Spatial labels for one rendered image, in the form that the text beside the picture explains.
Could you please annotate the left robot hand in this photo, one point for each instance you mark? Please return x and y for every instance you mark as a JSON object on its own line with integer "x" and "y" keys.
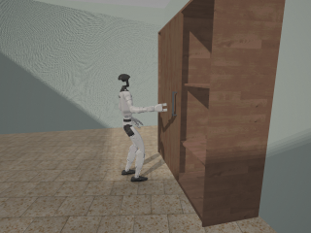
{"x": 135, "y": 122}

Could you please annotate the wardrobe door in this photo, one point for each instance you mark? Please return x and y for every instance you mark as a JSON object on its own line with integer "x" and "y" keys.
{"x": 171, "y": 60}

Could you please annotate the right robot hand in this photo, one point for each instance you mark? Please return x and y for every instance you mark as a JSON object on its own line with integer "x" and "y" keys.
{"x": 158, "y": 108}

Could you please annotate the right robot forearm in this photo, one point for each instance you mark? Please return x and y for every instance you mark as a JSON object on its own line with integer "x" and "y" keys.
{"x": 140, "y": 110}

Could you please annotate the robot left shin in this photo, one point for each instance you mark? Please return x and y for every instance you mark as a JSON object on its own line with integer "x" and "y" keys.
{"x": 130, "y": 159}

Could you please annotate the robot right upper arm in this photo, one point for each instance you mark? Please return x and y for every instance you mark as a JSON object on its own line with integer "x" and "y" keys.
{"x": 127, "y": 96}

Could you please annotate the left robot thigh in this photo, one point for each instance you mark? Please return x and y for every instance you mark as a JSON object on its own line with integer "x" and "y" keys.
{"x": 133, "y": 148}

